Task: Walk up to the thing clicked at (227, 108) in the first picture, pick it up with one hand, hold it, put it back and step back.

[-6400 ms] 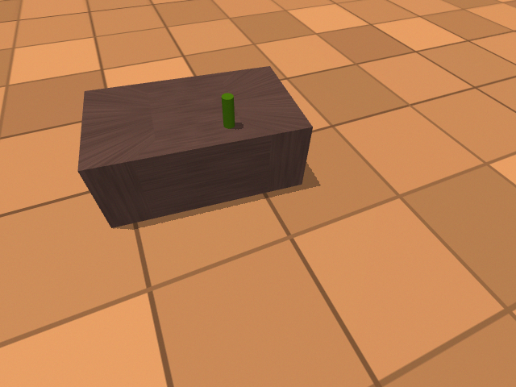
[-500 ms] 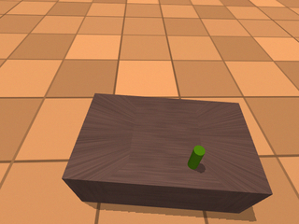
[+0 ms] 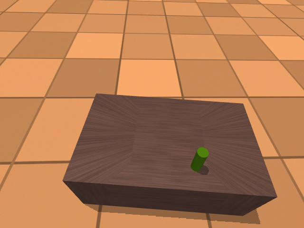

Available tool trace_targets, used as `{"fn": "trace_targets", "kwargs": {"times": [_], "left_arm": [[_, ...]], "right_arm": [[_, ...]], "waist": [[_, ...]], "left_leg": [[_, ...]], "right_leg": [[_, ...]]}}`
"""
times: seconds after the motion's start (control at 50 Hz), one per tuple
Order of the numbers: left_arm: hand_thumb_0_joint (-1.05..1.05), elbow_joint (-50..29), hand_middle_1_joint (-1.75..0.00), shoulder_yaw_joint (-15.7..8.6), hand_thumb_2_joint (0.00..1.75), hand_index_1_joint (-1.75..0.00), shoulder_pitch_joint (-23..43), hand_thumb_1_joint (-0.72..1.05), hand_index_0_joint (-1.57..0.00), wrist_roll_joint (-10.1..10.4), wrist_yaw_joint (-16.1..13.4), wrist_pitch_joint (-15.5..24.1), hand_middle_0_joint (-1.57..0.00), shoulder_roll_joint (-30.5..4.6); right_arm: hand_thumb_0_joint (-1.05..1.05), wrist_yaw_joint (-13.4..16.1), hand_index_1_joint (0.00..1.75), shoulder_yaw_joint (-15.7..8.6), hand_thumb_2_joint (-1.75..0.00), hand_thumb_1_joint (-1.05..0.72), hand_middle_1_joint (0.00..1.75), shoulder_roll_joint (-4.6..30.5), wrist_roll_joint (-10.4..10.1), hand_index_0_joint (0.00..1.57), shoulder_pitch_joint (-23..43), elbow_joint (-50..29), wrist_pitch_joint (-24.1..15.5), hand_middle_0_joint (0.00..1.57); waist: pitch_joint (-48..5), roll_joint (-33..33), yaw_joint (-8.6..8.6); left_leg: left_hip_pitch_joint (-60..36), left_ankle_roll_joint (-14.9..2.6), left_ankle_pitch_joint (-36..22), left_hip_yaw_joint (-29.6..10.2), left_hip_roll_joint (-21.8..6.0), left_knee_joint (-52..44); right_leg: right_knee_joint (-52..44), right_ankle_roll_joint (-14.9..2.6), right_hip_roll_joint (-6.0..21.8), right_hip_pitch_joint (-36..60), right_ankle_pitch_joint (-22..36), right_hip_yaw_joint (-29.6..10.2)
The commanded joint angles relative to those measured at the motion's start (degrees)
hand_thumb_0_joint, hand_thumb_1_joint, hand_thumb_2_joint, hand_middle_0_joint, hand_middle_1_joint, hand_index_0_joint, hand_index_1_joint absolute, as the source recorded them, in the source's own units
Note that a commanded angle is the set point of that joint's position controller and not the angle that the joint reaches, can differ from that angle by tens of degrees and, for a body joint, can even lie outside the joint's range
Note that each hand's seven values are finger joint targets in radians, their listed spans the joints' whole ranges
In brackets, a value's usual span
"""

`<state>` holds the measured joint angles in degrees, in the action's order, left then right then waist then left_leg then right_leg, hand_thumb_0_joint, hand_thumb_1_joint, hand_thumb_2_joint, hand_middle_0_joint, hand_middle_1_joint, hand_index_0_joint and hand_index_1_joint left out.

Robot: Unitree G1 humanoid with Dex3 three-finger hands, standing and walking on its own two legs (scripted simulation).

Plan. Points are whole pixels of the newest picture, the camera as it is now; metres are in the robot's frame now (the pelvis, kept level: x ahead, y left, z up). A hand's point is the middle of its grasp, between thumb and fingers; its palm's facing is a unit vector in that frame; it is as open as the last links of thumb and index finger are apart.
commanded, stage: stand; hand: right
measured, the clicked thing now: (199, 159) +0.46 -0.22 -0.32
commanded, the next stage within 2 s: go down in 0.26 s
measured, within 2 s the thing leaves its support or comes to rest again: neither
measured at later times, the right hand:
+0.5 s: hand out of the picture +0.12 -0.25 -0.16, palm faces +0.06 +0.95 -0.32, open 8.7 cm
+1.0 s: hand out of the picture +0.14 -0.27 -0.15, palm faces +0.05 +0.94 -0.33, open 17.0 cm
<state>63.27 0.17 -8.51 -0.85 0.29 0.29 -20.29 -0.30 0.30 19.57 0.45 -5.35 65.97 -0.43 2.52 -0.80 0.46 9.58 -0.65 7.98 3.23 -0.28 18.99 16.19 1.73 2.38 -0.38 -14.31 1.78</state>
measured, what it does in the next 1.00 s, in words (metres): stands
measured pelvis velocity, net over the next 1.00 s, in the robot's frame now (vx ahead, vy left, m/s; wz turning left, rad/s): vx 0.00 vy -0.03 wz -0.03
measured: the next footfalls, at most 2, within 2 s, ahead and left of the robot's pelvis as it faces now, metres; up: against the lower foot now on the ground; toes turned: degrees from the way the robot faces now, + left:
none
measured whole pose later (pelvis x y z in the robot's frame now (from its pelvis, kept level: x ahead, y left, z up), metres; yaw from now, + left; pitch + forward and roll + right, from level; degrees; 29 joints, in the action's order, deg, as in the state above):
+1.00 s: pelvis +0.00 -0.03 -0.03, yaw -2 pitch +7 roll +2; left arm 39.0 0.2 -12.9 0.9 -3.5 7.5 -13.8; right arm -0.8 -6.3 17.2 3.0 -10.2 32.0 16.9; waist -2.0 -0.9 -0.4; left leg 27.2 1.2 15.0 4.6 -2.3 35.0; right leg 39.1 -0.4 1.2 -21.8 -24.7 -0.4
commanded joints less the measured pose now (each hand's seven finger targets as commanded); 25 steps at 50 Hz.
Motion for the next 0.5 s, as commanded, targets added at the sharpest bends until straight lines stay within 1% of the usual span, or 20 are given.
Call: {"fn": "trace_targets", "kwargs": {"times": [0.0,0.04,0.06,0.08,0.14,0.16,0.18,0.2,0.24,0.26,0.3,0.32,0.34,0.36,0.38,0.4,0.42,0.44,0.46,0.48], "left_arm": [[0.0,-2.88,-0.3,-2.35,0.9,-0.3,0.83,0.9,-0.2,0.32,-1.02,1.16,-0.2,-12.06],[0.0,-2.98,-0.3,-2.41,0.9,-0.3,1.13,0.9,-0.2,0.17,-1.04,1.06,-0.2,-12.08],[0.0,-3.0,-0.3,-2.31,0.9,-0.3,0.93,0.9,-0.2,0.14,-1.03,1.05,-0.2,-11.88],[0.0,-2.84,-0.3,-2.33,0.9,-0.3,0.46,0.9,-0.2,0.0,-1.03,1.0,-0.2,-11.64],[0.0,-2.99,-0.3,-2.5,0.9,-0.3,1.38,0.9,-0.2,0.03,-1.08,1.13,-0.2,-12.19],[0.0,-3.1,-0.3,-2.43,0.9,-0.3,1.35,0.9,-0.2,0.14,-1.01,1.12,-0.2,-11.8],[0.0,-2.9,-0.3,-2.4,0.9,-0.3,0.75,0.9,-0.2,0.13,-1.07,1.13,-0.2,-11.83],[0.0,-3.02,-0.3,-2.46,0.9,-0.3,0.97,0.9,-0.2,0.18,-0.99,1.19,-0.2,-12.0],[0.0,-3.03,-0.3,-2.47,0.9,-0.3,0.6,0.9,-0.2,0.04,-0.99,1.11,-0.2,-11.75],[0.0,-2.92,-0.3,-2.44,0.9,-0.3,0.93,0.9,-0.2,0.07,-0.99,1.08,-0.2,-11.86],[0.0,-3.03,-0.3,-2.49,0.9,-0.3,0.84,0.9,-0.2,0.09,-1.02,1.12,-0.2,-11.91],[0.0,-3.08,-0.3,-2.51,0.9,-0.3,0.74,0.9,-0.2,0.01,-0.96,1.12,-0.2,-11.93],[0.0,-2.97,-0.28,-2.46,0.91,-0.29,0.86,0.87,-0.18,0.12,-0.98,1.09,-0.19,-11.86],[0.0,-18.74,-0.32,-1.71,0.96,-0.32,1.73,0.95,-0.22,2.94,-1.79,4.11,-0.22,-3.15],[0.0,-16.1,-0.31,-1.77,0.94,-0.31,-0.61,0.98,-0.21,3.53,-2.26,4.14,-0.21,-4.34],[0.0,-15.61,-0.31,-1.98,0.95,-0.31,-1.8,0.98,-0.21,3.36,-2.42,3.38,-0.21,-4.16],[0.0,-15.86,-0.31,-3.96,0.94,-0.31,-3.79,0.97,-0.21,3.08,-2.7,3.12,-0.21,-5.99],[0.0,-17.58,-0.31,-4.68,0.91,-0.31,-5.71,0.95,-0.22,2.81,-2.71,2.94,-0.22,-6.34],[0.0,-19.2,-0.31,-5.33,0.92,-0.31,-6.87,0.96,-0.21,2.26,-2.81,3.08,-0.21,-5.69],[0.0,-20.94,-0.31,-5.27,0.91,-0.3,-8.24,0.95,-0.21,2.03,-2.87,3.19,-0.21,-5.07]], "right_arm": [[0.0,0.76,0.3,-2.35,-0.9,-0.9,0.3,12.36,-0.09,0.2,2.07,-3.28,-1.47,0.2],[0.0,0.8,0.3,-2.45,-0.9,-0.9,0.3,12.59,-0.09,0.2,1.98,-3.26,-1.41,0.2],[0.0,0.78,0.3,-2.47,-0.9,-0.9,0.3,12.62,-0.05,0.2,2.62,-3.3,-1.43,0.2],[0.0,0.83,0.3,-2.72,-0.9,-0.9,0.3,13.07,-0.14,0.2,2.76,-3.43,-1.34,0.2],[0.0,0.74,0.3,-2.57,-0.9,-0.9,0.3,12.32,-0.09,0.2,2.22,-3.42,-1.3,0.2],[0.0,0.75,0.3,-2.58,-0.9,-0.9,0.3,12.63,-0.07,0.2,2.35,-3.42,-1.36,0.2],[0.0,0.74,0.3,-2.69,-0.9,-0.9,0.3,12.8,-0.08,0.2,2.67,-3.44,-1.4,0.2],[0.0,0.73,0.3,-2.61,-0.9,-0.9,0.3,12.58,-0.06,0.2,2.47,-3.47,-1.48,0.2],[0.0,0.79,0.3,-2.72,-0.9,-0.9,0.3,12.9,-0.1,0.2,2.69,-3.56,-1.51,0.2],[0.0,0.76,0.3,-2.61,-0.9,-0.9,0.3,12.55,-0.12,0.2,2.74,-3.45,-1.49,0.2],[0.0,0.77,0.3,-2.66,-0.9,-0.9,0.3,12.58,-0.07,0.2,2.75,-3.48,-1.42,0.2],[0.0,0.8,0.3,-2.7,-0.9,-0.9,0.3,12.71,-0.06,0.2,2.48,-3.58,-1.5,0.2],[0.0,0.78,0.22,-2.62,-0.82,-0.82,0.22,12.53,-0.09,0.12,2.83,-3.46,-1.54,0.12],[0.0,1.36,0.14,-4.95,-0.74,-0.74,0.14,4.02,-2.85,0.05,22.94,-23.57,-6.62,0.06],[0.0,1.37,0.06,-5.65,-0.66,-0.66,0.06,6.97,-1.55,0.04,23.78,-18.46,-5.98,0.05],[0.0,1.23,0.05,-7.47,-0.58,-0.58,0.05,11.59,-0.01,0.04,18.44,-14.98,-4.7,0.05],[0.0,0.86,0.04,-10.09,-0.5,-0.5,0.04,13.22,0.71,0.05,11.71,-6.01,-2.76,0.06],[0.0,0.33,0.04,-11.98,-0.42,-0.42,0.04,15.38,1.5,0.06,12.7,-5.21,-1.84,0.07],[0.0,-0.07,0.04,-13.42,-0.34,-0.34,0.04,16.85,3.15,0.06,13.97,-9.39,-2.07,0.07],[0.0,-0.45,0.04,-13.49,-0.26,-0.26,0.04,15.09,3.82,0.06,8.87,-11.29,-1.48,0.08]], "waist": [[-4.05,0.48,-0.19],[-4.04,1.21,-0.06],[-3.18,0.45,-0.36],[-3.75,1.2,-0.28],[-3.53,-0.33,-0.04],[-3.53,0.87,-0.03],[-3.42,0.86,-0.3],[-3.8,0.89,-0.17],[-3.85,1.43,-0.33],[-3.06,0.91,-0.15],[-3.93,0.34,-0.42],[-4.4,1.23,-0.19],[-3.2,0.74,-0.22],[0.66,0.97,-6.14],[-1.67,4.0,-3.62],[-1.21,1.13,-2.78],[-3.89,3.99,-2.44],[-6.73,5.46,-1.65],[-13.7,2.78,-1.26],[-17.89,1.64,-0.08]], "left_leg": [[-6.08,-0.62,-14.02,-7.11,-7.94,-1.08],[-5.89,-0.49,-10.93,-7.29,-7.8,-1.79],[-5.59,-0.55,-11.86,-7.37,-7.89,-1.56],[-6.17,-0.63,-9.54,-7.34,-7.85,-1.79],[-5.49,-0.65,-11.12,-7.33,-7.85,-1.77],[-6.05,-0.53,-10.87,-7.17,-7.68,-2.02],[-5.94,-0.72,-11.17,-7.42,-7.95,-1.7],[-6.31,-0.63,-11.9,-7.3,-7.86,-1.78],[-6.4,-0.49,-10.36,-7.45,-7.81,-1.89],[-5.73,-0.43,-9.35,-7.48,-7.75,-2.18],[-6.16,-0.78,-11.56,-7.4,-7.98,-1.59],[-6.85,-0.6,-11.4,-7.1,-7.75,-1.79],[-6.13,-0.46,-11.81,-7.42,-7.8,-1.9],[2.9,1.25,-6.83,-2.2,-0.81,0.71],[0.18,1.68,-5.14,-1.66,-0.51,0.96],[2.14,1.13,-1.59,-1.98,-0.98,1.46],[1.16,1.43,-1.5,-2.09,-1.53,2.57],[-0.1,1.37,-3.47,-1.81,-1.53,4.44],[-2.94,1.21,-6.14,-2.23,-1.91,6.21],[-5.66,0.73,-9.66,-2.03,-1.96,7.04]], "right_leg": [[-2.49,-2.26,6.43,-4.27,11.32,-4.05],[-2.93,-2.41,6.33,-4.43,8.94,-4.18],[-2.88,-2.29,6.29,-4.93,9.63,-3.94],[-3.18,-2.35,6.28,-5.19,7.87,-3.98],[-3.09,-2.4,6.41,-4.68,8.82,-4.03],[-3.02,-2.45,6.3,-5.15,8.55,-4.12],[-3.21,-2.41,6.41,-4.91,8.89,-4.08],[-3.01,-2.47,6.41,-4.8,9.23,-4.2],[-3.09,-2.45,6.22,-5.16,8.1,-3.99],[-3.25,-2.43,6.29,-5.32,7.33,-4.23],[-3.04,-2.42,6.43,-4.73,9.34,-4.14],[-2.93,-2.46,6.37,-4.95,9.13,-4.11],[-3.02,-2.45,6.28,-5.24,8.99,-4.08],[3.16,-3.34,-2.49,-14.05,6.54,1.01],[3.59,-3.51,-2.54,-13.66,6.25,0.77],[4.49,-3.29,-2.91,-14.55,3.6,0.71],[6.63,-3.65,-3.22,-16.55,3.98,1.02],[8.4,-3.55,-3.13,-18.87,5.84,0.87],[9.74,-3.15,-3.42,-18.18,7.94,0.99],[10.08,-2.67,-3.67,-17.32,11.29,1.08]]}}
